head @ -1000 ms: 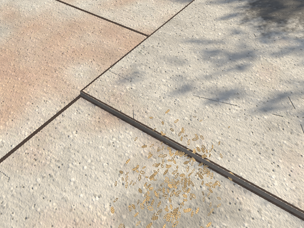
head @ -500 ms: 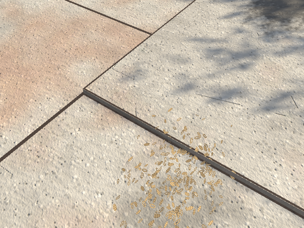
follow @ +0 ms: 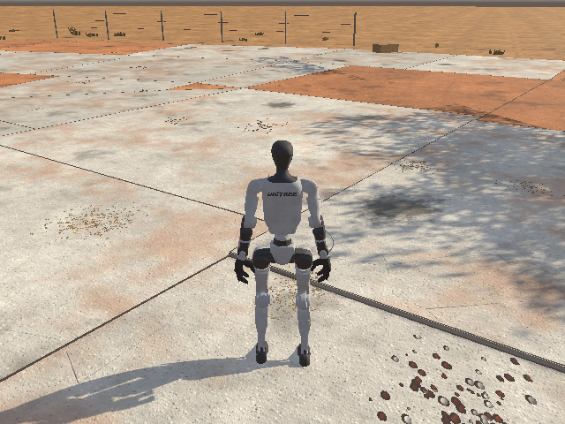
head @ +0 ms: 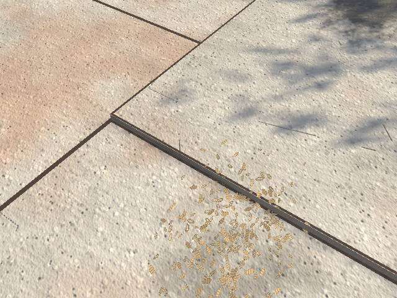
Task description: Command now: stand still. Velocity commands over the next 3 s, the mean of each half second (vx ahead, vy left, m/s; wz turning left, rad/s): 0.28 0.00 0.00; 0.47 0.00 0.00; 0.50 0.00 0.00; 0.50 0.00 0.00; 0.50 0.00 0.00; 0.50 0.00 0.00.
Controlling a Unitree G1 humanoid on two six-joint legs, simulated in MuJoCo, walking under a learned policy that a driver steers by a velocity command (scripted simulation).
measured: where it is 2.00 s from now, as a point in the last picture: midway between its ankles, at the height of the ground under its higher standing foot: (209, 181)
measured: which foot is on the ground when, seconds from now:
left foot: down 0.00-0.32, up 0.34-0.70, down 0.72-1.00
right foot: down 0.00-0.74, up 0.76-1.00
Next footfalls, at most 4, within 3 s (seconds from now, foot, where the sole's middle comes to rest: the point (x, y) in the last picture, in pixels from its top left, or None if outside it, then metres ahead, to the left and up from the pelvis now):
0.72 left None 0.43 0.10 -0.77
1.26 right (247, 236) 0.73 -0.15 -0.77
1.76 left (180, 162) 1.06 0.11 -0.74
2.36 right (237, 130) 1.24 -0.14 -0.74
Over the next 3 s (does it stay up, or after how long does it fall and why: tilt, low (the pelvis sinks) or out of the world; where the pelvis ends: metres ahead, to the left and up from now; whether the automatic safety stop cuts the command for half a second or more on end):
stays up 1.47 0.00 0.02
